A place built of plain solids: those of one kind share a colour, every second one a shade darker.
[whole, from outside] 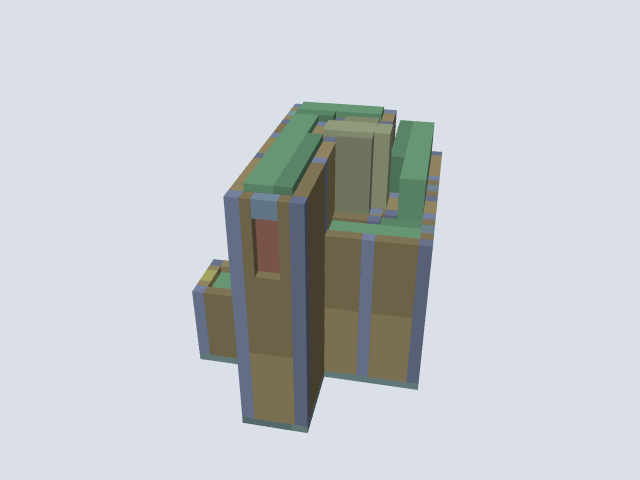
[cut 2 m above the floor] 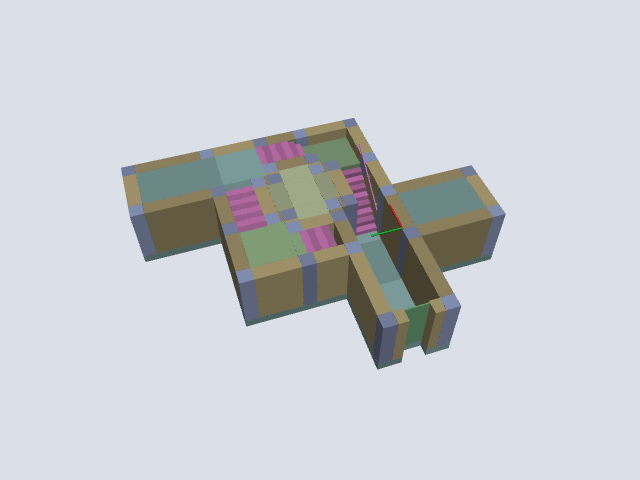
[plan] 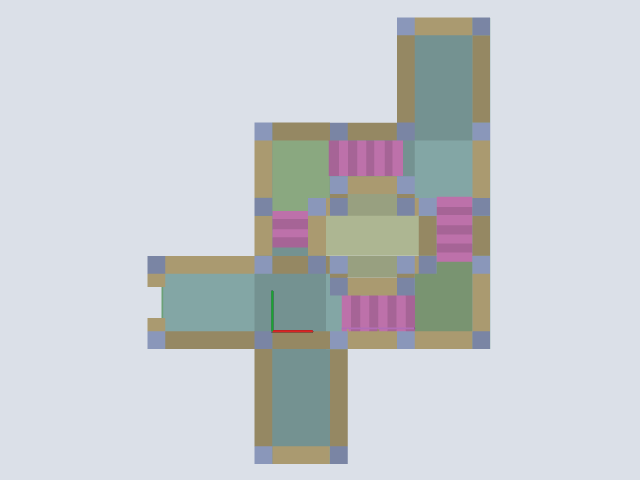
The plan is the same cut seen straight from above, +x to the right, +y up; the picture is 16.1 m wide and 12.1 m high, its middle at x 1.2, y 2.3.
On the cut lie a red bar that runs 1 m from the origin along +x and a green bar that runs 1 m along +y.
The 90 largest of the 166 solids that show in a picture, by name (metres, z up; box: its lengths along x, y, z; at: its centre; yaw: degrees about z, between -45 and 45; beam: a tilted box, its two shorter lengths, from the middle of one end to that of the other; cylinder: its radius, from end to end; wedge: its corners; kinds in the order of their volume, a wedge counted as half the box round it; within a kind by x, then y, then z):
{
 "wall_1": {"box": [2.25, 0.45, 2.98], "at": [-1.57, -0.23, 1.49]},
 "wall_2": {"box": [2.25, 0.45, 2.98], "at": [-1.57, 1.68, 1.49]},
 "wall_3": {"box": [0.45, 2.45, 2.98], "at": [-0.23, -1.68, 1.49]},
 "wall_4": {"box": [0.45, 2.45, 2.62], "at": [-0.23, -1.68, 7.26]},
 "wall_5": {"box": [0.45, 1.45, 2.62], "at": [-0.23, 0.72, 7.26]},
 "wall_6": {"box": [0.45, 1.01, 2.98], "at": [-0.23, 2.4, 1.49]},
 "wall_7": {"box": [0.45, 1.01, 2.62], "at": [-0.23, 2.4, 7.26]},
 "wall_8": {"box": [0.45, 1.45, 2.98], "at": [-0.23, 4.08, 1.49]},
 "wall_9": {"box": [0.9, 0.45, 2.98], "at": [0.45, 1.68, 1.49]},
 "wall_10": {"box": [1.45, 0.45, 2.98], "at": [0.72, -3.12, 1.49]},
 "wall_11": {"box": [1.45, 0.45, 2.98], "at": [0.72, -3.12, 4.46]},
 "wall_12": {"box": [1.45, 0.45, 2.98], "at": [0.72, -0.23, 1.49]},
 "wall_13": {"box": [1.45, 0.45, 2.98], "at": [0.72, 5.04, 1.49]},
 "wall_14": {"box": [0.45, 1.01, 2.98], "at": [1.12, 2.4, 1.49]},
 "wall_15": {"box": [0.45, 1.01, 2.62], "at": [1.12, 2.4, 7.26]},
 "wall_16": {"box": [0.45, 2.45, 2.98], "at": [1.68, -1.68, 1.49]},
 "wall_17": {"box": [0.45, 2.45, 2.98], "at": [1.68, -1.68, 4.46]},
 "wall_18": {"box": [0.45, 2.45, 2.62], "at": [1.68, -1.68, 7.26]},
 "wall_19": {"box": [0.45, 1.45, 2.62], "at": [1.68, 0.72, 7.26]},
 "wall_20": {"box": [1.24, 0.45, 2.98], "at": [2.52, -0.23, 1.49]},
 "wall_21": {"box": [1.24, 0.45, 2.98], "at": [2.52, -0.23, 4.46]},
 "wall_22": {"box": [1.24, 0.45, 2.98], "at": [2.52, 1.12, 1.49]},
 "wall_23": {"box": [1.24, 0.45, 2.98], "at": [2.52, 1.12, 4.46]},
 "wall_24": {"box": [1.24, 0.45, 2.98], "at": [2.52, 3.69, 1.49]},
 "wall_25": {"box": [1.24, 0.45, 2.98], "at": [2.52, 5.04, 1.49]},
 "wall_26": {"box": [0.45, 0.9, 2.62], "at": [3.37, 4.36, 7.26]},
 "wall_27": {"box": [0.45, 2.2, 2.98], "at": [3.37, 6.36, 1.49]},
 "wall_28": {"box": [0.45, 1.01, 2.98], "at": [3.92, 2.4, 1.49]},
 "wall_29": {"box": [0.45, 1.01, 2.98], "at": [3.92, 2.4, 4.46]},
 "wall_30": {"box": [1.45, 0.45, 2.98], "at": [4.32, -0.23, 1.49]},
 "wall_31": {"box": [1.45, 0.45, 2.98], "at": [4.32, -0.23, 4.46]},
 "wall_32": {"box": [1.45, 0.45, 2.98], "at": [4.32, 7.68, 1.49]},
 "wall_33": {"box": [0.45, 1.45, 2.98], "at": [5.26, 0.72, 1.49]},
 "wall_34": {"box": [0.45, 1.01, 2.98], "at": [5.26, 2.4, 1.49]},
 "wall_35": {"box": [0.45, 1.01, 2.98], "at": [5.26, 2.4, 4.46]},
 "wall_36": {"box": [0.45, 1.45, 2.98], "at": [5.26, 4.08, 1.49]},
 "wall_37": {"box": [0.45, 2.2, 2.98], "at": [5.26, 6.36, 1.49]},
 "wall_38": {"box": [0.45, 2.2, 2.98], "at": [5.26, 6.36, 4.46]},
 "floor_slab_1": {"box": [2.35, 2.35, 0.3], "at": [-1.62, 0.72, -0.15]},
 "floor_slab_2": {"box": [1.8, 8.61, 0.3], "at": [0.45, 0.95, -0.15]},
 "floor_slab_3": {"box": [1.45, 2.45, 5.95], "at": [0.72, -1.68, 2.97]},
 "floor_slab_4": {"box": [0.55, 5.25, 0.3], "at": [1.62, -0.72, -0.15]},
 "floor_slab_5": {"box": [1.24, 1.8, 0.3], "at": [2.52, 0.45, -0.15]},
 "floor_slab_6": {"box": [0.55, 5.0, 0.3], "at": [3.42, 5.41, -0.15]},
 "floor_slab_7": {"box": [0.33, 0.9, 2.98], "at": [3.43, 4.36, 1.49]},
 "floor_slab_8": {"box": [1.45, 1.45, 2.98], "at": [4.32, 4.08, 1.49]},
 "floor_slab_9": {"box": [1.45, 2.65, 2.98], "at": [4.32, 6.13, 1.49]},
 "floor_slab_10": {"box": [1.8, 8.36, 0.3], "at": [4.59, 3.73, -0.15]},
 "core_fill_1": {"box": [0.55, 1.01, 8.82], "at": [1.62, 2.4, 4.41]},
 "core_fill_2": {"box": [1.24, 0.55, 8.82], "at": [2.52, 1.62, 4.41]},
 "core_fill_3": {"box": [1.24, 1.01, 8.82], "at": [2.52, 2.4, 4.41]},
 "core_fill_4": {"box": [1.24, 0.55, 8.82], "at": [2.52, 3.19, 4.41]},
 "core_fill_5": {"box": [0.55, 1.01, 8.82], "at": [3.42, 2.4, 4.41]},
 "roof_slab_1": {"box": [2.7, 1.45, 0.25], "at": [-1.35, 0.72, 2.57]},
 "roof_slab_2": {"box": [0.9, 6.26, 0.25], "at": [0.45, 0.23, 8.69]},
 "roof_slab_3": {"box": [1.45, 0.55, 1.65], "at": [0.72, 3.63, 7.99]},
 "roof_slab_4": {"box": [3.14, 0.9, 1.65], "at": [1.57, 4.36, 7.99]},
 "roof_slab_5": {"box": [3.14, 0.9, 1.65], "at": [3.47, 0.45, 5.02]},
 "roof_slab_6": {"box": [0.55, 4.1, 1.83], "at": [3.87, 5.41, 6.51]},
 "roof_slab_7": {"box": [1.45, 0.55, 1.65], "at": [4.32, 1.18, 5.02]},
 "roof_slab_8": {"box": [0.9, 6.01, 1.83], "at": [4.59, 4.46, 6.51]},
 "landing_slab_1": {"box": [0.9, 0.33, 4.55], "at": [0.45, 3.2, 2.27]},
 "landing_slab_2": {"box": [1.45, 1.45, 4.55], "at": [0.72, 4.08, 2.27]},
 "landing_slab_3": {"box": [1.45, 1.45, 1.58], "at": [4.32, 0.72, 0.79]},
 "tread_slab_1": {"box": [0.9, 0.26, 5.25], "at": [0.45, 2.24, 2.62]},
 "tread_slab_2": {"box": [0.9, 0.26, 5.08], "at": [0.45, 2.47, 2.54]},
 "tread_slab_3": {"box": [0.9, 0.26, 4.9], "at": [0.45, 2.7, 2.45]},
 "tread_slab_4": {"box": [0.9, 0.26, 4.73], "at": [0.45, 2.93, 2.36]},
 "tread_slab_5": {"box": [0.26, 0.9, 4.38], "at": [1.55, 4.36, 2.19]},
 "tread_slab_6": {"box": [0.26, 0.9, 4.2], "at": [1.78, 4.36, 2.1]},
 "tread_slab_7": {"box": [0.26, 0.9, 4.03], "at": [2.01, 4.36, 2.01]},
 "tread_slab_8": {"box": [0.26, 0.9, 3.85], "at": [2.24, 4.36, 1.92]},
 "tread_slab_9": {"box": [0.26, 0.9, 3.68], "at": [2.47, 4.36, 1.84]},
 "tread_slab_10": {"box": [0.26, 0.9, 3.5], "at": [2.7, 4.36, 1.75]},
 "tread_slab_11": {"box": [0.26, 0.9, 3.33], "at": [2.93, 4.36, 1.66]},
 "tread_slab_12": {"box": [0.26, 0.9, 3.15], "at": [3.16, 4.36, 1.57]},
 "tread_slab_13": {"box": [0.9, 0.26, 2.63], "at": [4.59, 3.03, 1.31]},
 "tread_slab_14": {"box": [0.9, 0.26, 2.8], "at": [4.59, 3.26, 1.4]},
 "wallpost_1": {"box": [0.45, 0.45, 2.98], "at": [-2.92, -0.23, 1.49]},
 "wallpost_2": {"box": [0.45, 0.45, 2.98], "at": [-2.92, 1.68, 1.49]},
 "wallpost_3": {"box": [0.45, 0.45, 2.98], "at": [-0.23, -3.12, 1.49]},
 "wallpost_4": {"box": [0.45, 0.45, 2.98], "at": [-0.23, -0.23, 1.49]},
 "wallpost_5": {"box": [0.45, 0.45, 2.98], "at": [-0.23, 1.68, 1.49]},
 "wallpost_6": {"box": [0.45, 0.45, 2.98], "at": [-0.23, 3.13, 1.49]},
 "wallpost_7": {"box": [0.45, 0.45, 2.98], "at": [-0.23, 5.04, 1.49]},
 "wallpost_8": {"box": [0.45, 0.45, 2.98], "at": [1.12, 1.68, 1.49]},
 "wallpost_9": {"box": [0.45, 0.45, 2.98], "at": [1.12, 3.13, 1.49]},
 "wallpost_10": {"box": [0.45, 0.45, 2.98], "at": [1.68, -3.12, 1.49]},
 "wallpost_11": {"box": [0.45, 0.45, 2.98], "at": [1.68, -0.23, 1.49]},
 "wall_head_win_1": {"box": [0.45, 0.6, 2.32], "at": [5.26, 0.72, 4.79]}
}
